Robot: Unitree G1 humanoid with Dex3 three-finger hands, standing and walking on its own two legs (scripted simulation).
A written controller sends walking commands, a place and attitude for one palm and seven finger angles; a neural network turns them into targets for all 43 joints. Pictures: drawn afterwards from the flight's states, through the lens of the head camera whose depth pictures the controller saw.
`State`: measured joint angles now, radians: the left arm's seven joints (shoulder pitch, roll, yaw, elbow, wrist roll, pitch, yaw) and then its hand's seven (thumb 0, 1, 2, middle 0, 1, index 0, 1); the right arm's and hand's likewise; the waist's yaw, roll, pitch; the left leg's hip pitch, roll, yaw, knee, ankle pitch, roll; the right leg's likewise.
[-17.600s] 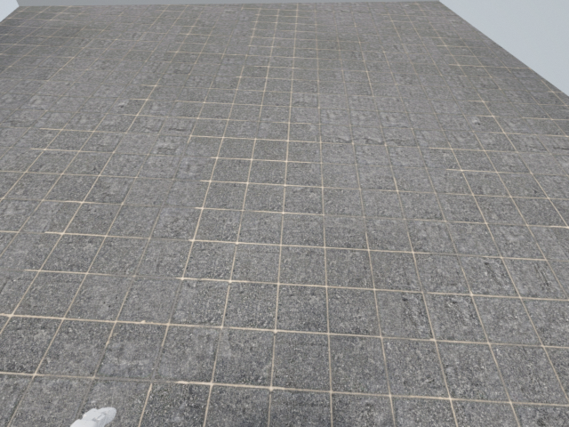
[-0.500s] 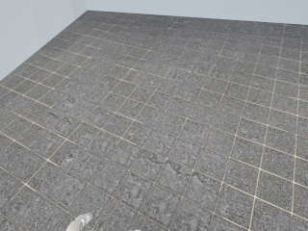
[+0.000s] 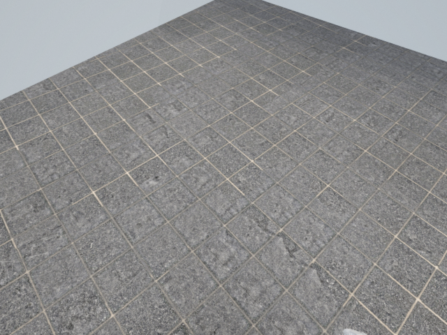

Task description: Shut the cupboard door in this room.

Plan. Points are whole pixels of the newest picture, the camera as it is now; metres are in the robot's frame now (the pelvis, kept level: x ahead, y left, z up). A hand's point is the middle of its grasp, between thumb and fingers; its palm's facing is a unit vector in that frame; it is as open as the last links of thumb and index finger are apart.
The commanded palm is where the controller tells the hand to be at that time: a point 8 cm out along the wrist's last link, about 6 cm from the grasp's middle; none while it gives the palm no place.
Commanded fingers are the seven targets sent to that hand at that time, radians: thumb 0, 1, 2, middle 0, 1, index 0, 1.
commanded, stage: turn or walk to find it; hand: left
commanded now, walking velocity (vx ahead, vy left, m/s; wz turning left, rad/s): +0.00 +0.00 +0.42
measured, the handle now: out of the picture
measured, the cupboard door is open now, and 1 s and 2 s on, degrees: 82 82 82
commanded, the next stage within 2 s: none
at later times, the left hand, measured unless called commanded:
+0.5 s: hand out of the picture +0.06 +0.22 -0.15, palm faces +0.17 -0.95 -0.25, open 7.4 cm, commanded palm none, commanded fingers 0.00 0.90 0.90 -0.20 -0.30 -0.20 -0.30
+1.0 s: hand out of the picture -0.12 +0.18 -0.16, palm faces +0.45 -0.86 -0.26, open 7.4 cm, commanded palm none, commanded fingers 0.00 0.90 0.90 -0.20 -0.30 -0.20 -0.30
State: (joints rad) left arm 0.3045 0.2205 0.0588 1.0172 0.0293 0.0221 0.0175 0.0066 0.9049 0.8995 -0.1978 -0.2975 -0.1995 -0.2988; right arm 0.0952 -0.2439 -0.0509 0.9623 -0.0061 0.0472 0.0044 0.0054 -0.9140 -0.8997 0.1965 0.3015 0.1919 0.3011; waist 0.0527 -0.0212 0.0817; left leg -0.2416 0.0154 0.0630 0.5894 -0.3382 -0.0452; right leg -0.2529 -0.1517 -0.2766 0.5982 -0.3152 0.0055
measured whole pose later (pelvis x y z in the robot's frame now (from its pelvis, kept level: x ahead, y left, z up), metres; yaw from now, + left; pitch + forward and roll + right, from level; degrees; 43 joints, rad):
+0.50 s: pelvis -0.03 +0.00 +0.01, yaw +10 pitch +0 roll +0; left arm 0.11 0.22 0.06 0.94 0.01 0.05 0.02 0.01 0.91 0.90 -0.19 -0.30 -0.19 -0.30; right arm 0.25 -0.19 -0.05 0.99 -0.03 0.04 -0.01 0.00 -0.91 -0.90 0.20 0.30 0.20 0.30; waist -0.04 0.01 0.06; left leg -0.27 -0.06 -0.09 0.46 -0.19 0.03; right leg -0.35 -0.05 -0.02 0.76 -0.42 0.08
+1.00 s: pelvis -0.06 -0.02 +0.01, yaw +24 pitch -1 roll +2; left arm 0.25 0.20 0.06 0.98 0.03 0.01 0.02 0.01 0.91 0.90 -0.20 -0.30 -0.20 -0.30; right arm 0.16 -0.25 -0.07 0.99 -0.01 0.07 0.00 0.01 -0.91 -0.90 0.20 0.30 0.19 0.30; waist 0.03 -0.01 0.08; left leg -0.32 0.03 0.03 0.76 -0.44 -0.06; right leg -0.24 -0.15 -0.22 0.56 -0.29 0.01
